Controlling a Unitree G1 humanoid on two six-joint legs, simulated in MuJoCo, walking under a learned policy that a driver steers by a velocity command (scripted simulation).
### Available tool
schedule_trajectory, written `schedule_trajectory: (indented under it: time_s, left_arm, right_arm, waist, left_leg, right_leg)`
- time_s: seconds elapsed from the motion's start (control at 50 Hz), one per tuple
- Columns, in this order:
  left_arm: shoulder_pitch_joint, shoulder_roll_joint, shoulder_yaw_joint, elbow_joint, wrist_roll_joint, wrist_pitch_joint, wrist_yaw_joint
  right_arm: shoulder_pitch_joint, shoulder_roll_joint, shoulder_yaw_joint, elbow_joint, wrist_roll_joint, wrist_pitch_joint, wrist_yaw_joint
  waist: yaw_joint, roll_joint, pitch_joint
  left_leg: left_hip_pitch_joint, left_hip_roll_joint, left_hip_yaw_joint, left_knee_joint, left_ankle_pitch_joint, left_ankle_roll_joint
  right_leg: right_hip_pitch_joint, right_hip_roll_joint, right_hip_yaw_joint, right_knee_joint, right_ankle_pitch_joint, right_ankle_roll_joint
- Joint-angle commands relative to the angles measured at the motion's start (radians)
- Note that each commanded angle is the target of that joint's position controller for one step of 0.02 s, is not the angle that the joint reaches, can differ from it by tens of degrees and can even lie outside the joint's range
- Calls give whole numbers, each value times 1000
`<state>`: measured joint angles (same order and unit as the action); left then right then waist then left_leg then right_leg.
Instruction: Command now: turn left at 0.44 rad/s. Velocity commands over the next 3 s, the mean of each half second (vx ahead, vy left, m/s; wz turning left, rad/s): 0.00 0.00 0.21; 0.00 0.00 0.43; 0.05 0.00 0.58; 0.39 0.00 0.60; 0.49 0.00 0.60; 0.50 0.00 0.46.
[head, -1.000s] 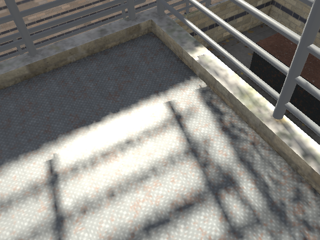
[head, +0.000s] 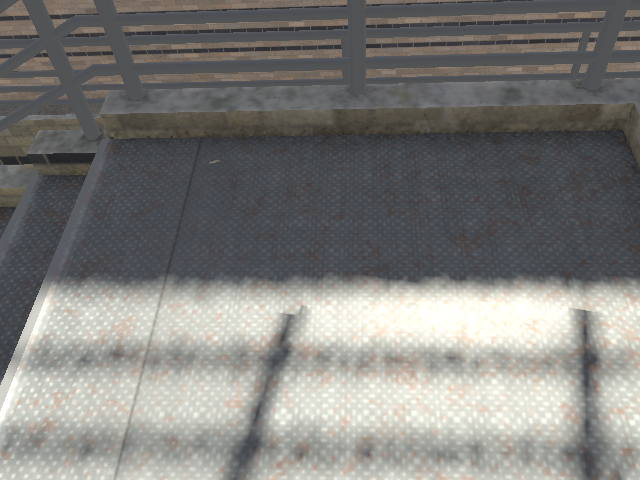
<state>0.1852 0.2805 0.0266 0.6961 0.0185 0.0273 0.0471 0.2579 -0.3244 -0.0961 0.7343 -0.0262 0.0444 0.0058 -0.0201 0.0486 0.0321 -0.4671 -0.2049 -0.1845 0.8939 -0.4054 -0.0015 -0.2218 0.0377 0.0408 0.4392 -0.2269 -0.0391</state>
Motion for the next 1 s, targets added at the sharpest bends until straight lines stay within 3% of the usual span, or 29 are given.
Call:
schedule_trajectory:
  time_s: [0.02, 0.12, 0.22, 0.26, 0.28, 0.3, 0.32, 0.34, 0.36, 0.38, 0.4, 0.42, 0.44, 0.5, 0.6, 0.64, 0.66, 0.68, 0.7, 0.72, 0.74, 0.76, 0.78, 0.82, 0.86, 0.92, 0.96, 0.98, 1.0]
  left_arm:
    - [-70, 110, 26, -84, 2, -17, -6]
    - [62, 125, 33, -34, 0, -26, -12]
    - [73, 149, 39, -1, 6, -20, -29]
    - [76, 150, 39, 20, -2, -11, -34]
    - [80, 143, 37, 30, -7, -10, -35]
    - [105, 118, 31, 30, -9, -17, -37]
    - [138, 59, 17, 1, -3, -26, -44]
    - [117, 32, 3, 20, -14, -14, -33]
    - [104, 57, 6, 36, -7, -5, -27]
    - [77, 69, 10, 46, -3, -5, -29]
    - [69, 84, 14, 55, -5, -6, -32]
    - [78, 102, 19, 63, -1, -8, -36]
    - [98, 106, 18, 82, -4, -12, -40]
    - [94, 107, 24, 94, -3, -14, -26]
    - [90, 97, 33, 71, -2, -3, -9]
    - [111, 100, 37, 58, 0, -5, -9]
    - [123, 114, 42, 52, 1, -8, -8]
    - [141, 148, 52, 49, 5, -9, -6]
    - [189, 200, 67, 55, 11, -8, -6]
    - [171, 213, 67, 52, 12, -5, -4]
    - [150, 177, 56, 36, 8, -5, -4]
    - [100, 152, 47, 23, 9, -5, -5]
    - [40, 140, 43, 13, 14, -3, -6]
    - [-2, 144, 42, 2, 22, -2, -5]
    - [19, 158, 46, 10, 20, -2, -12]
    - [52, 198, 62, 30, 11, 0, -29]
    - [38, 200, 66, 38, -8, 1, -35]
    - [66, 182, 64, 50, -5, 2, -39]
    - [95, 117, 49, 23, 6, 9, -43]
  right_arm:
    - [80, -96, -25, -23, -1, 6, 13]
    - [-25, -54, 4, -37, 14, 18, 11]
    - [-61, -27, 36, -23, 28, 22, 0]
    - [-26, -16, 45, 0, 30, 14, -8]
    - [-9, -16, 50, 12, 22, 3, -14]
    - [-12, -56, 47, 13, 6, -11, -20]
    - [-1, -128, 42, 8, -9, -22, -27]
    - [-67, -89, 55, 21, 14, -26, -32]
    - [-123, -41, 69, 10, 16, -33, -29]
    - [-142, -30, 75, 14, 14, -37, -30]
    - [-130, -37, 76, 29, 9, -37, -32]
    - [-108, -52, 73, 42, 14, -39, -37]
    - [-90, -60, 70, 57, 17, -39, -37]
    - [-86, -93, 54, 71, 28, -36, -33]
    - [-89, -121, 27, 56, 19, -20, -22]
    - [-112, -124, 18, 39, 17, -13, -18]
    - [-127, -115, 18, 27, 19, -11, -16]
    - [-147, -96, 20, 12, 24, -10, -14]
    - [-160, -70, 24, -2, 28, -11, -13]
    - [-135, -57, 22, -4, 10, -7, -13]
    - [-123, -78, 12, 3, -7, -3, -10]
    - [-98, -70, 8, 14, 0, 4, -4]
    - [-76, -57, 11, 17, 9, 11, 7]
    - [-71, -43, 18, 12, 17, 20, 29]
    - [-99, -38, 23, -7, 24, 25, 43]
    - [-109, -45, 24, -35, 25, 21, 44]
    - [-69, -42, 22, -29, 17, 11, 32]
    - [-29, -69, 13, -15, 5, 0, 20]
    - [-8, -183, -11, -31, -6, -17, 5]
  waist:
    - [-30, -184, -36]
    - [42, -193, -48]
    - [55, -254, -67]
    - [24, -242, -64]
    - [5, -209, -62]
    - [18, -148, -95]
    - [51, 55, -143]
    - [48, 139, -97]
    - [58, 98, -57]
    - [51, 90, -45]
    - [45, 92, -31]
    - [41, 96, -24]
    - [36, 59, -15]
    - [34, 18, -1]
    - [32, 60, -2]
    - [52, 49, -9]
    - [63, 14, -15]
    - [77, -67, -16]
    - [102, -188, -40]
    - [94, -296, -54]
    - [69, -177, -47]
    - [37, -108, -41]
    - [8, -112, -17]
    - [14, -193, -5]
    - [42, -220, -16]
    - [58, -227, -52]
    - [24, -190, -56]
    - [4, -99, -62]
    - [15, 174, -49]
  left_leg:
    - [-39, 43, 34, 288, -15, -29]
    - [-68, 71, 50, 113, -34, -56]
    - [162, 112, 161, -226, -73, -31]
    - [266, 122, 184, -440, 68, -6]
    - [363, 145, 163, -605, 241, 9]
    - [491, 232, 54, -644, 329, 34]
    - [606, 453, -165, -601, 617, 82]
    - [392, 492, -133, -556, 711, 181]
    - [355, 433, -96, -558, 618, 165]
    - [333, 379, -62, -557, 523, 126]
    - [317, 335, -41, -560, 462, 97]
    - [300, 311, -32, -565, 411, 81]
    - [315, 290, -15, -570, 386, 73]
    - [306, 303, -63, -533, 438, 99]
    - [200, 340, -196, -513, 435, 170]
    - [146, 323, -212, -487, 414, 166]
    - [94, 292, -192, -451, 384, 144]
    - [17, 232, -122, -372, 323, 103]
    - [-51, 134, 13, -202, 186, 57]
    - [-76, 81, 146, 26, -157, 39]
    - [-76, 147, 138, 188, -204, 33]
    - [-41, 174, 126, 226, -160, 28]
    - [-14, 195, 140, 191, -105, 22]
    - [24, 195, 192, 81, -59, 3]
    - [78, 198, 216, -44, -51, -4]
    - [148, 187, 260, -182, -44, 14]
    - [256, 169, 279, -362, 100, 36]
    - [345, 179, 199, -486, 187, 48]
    - [414, 420, -163, -620, 380, 99]
  right_leg:
    - [28, -241, 162, -131, 383, -155]
    - [193, -244, 137, -76, 538, -170]
    - [139, -236, 121, -43, 562, -168]
    - [113, -225, 118, -2, 591, -144]
    - [62, -217, 111, 19, 548, -103]
    - [-21, -203, 103, 36, 411, -49]
    - [-131, -129, 25, 133, 71, -2]
    - [-26, -80, -28, 40, -178, 11]
    - [16, -83, -22, 19, -129, 17]
    - [43, -75, -16, -21, -34, 18]
    - [69, -80, -10, -45, 48, 24]
    - [85, -93, 0, -52, 101, 27]
    - [68, -101, 6, -51, 130, 25]
    - [38, -84, -34, -7, 81, 33]
    - [-4, -47, -72, 123, -59, 24]
    - [17, -59, -52, 117, -79, 7]
    - [52, -89, -20, 78, -84, -9]
    - [112, -158, 43, 2, -65, -37]
    - [179, -301, 172, -111, 39, -106]
    - [172, -470, 284, -169, 253, -213]
    - [128, -496, 249, -168, 350, -256]
    - [84, -453, 171, -158, 334, -240]
    - [48, -393, 74, -154, 284, -197]
    - [48, -314, -40, -136, 242, -144]
    - [65, -313, -83, -107, 247, -137]
    - [103, -357, -92, -45, 330, -131]
    - [47, -353, -137, 45, 264, -73]
    - [-23, -319, -179, 164, 151, -19]
    - [-211, -203, -253, 435, -210, 52]
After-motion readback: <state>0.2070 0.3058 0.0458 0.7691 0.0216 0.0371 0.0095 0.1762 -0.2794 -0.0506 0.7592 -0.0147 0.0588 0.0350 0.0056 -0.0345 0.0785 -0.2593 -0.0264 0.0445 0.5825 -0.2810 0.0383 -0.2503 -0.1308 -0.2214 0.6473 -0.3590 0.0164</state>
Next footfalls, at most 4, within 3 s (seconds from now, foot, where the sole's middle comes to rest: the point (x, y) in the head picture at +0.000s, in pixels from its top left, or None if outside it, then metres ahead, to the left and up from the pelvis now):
0.30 left None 0.01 0.11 -0.78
0.98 left None -0.02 0.12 -0.78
1.48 right None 0.09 -0.04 -0.78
1.98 left None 0.14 0.32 -0.78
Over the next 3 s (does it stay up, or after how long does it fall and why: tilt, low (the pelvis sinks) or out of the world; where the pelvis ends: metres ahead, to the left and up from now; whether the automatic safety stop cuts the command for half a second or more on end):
stays up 0.35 0.64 -0.01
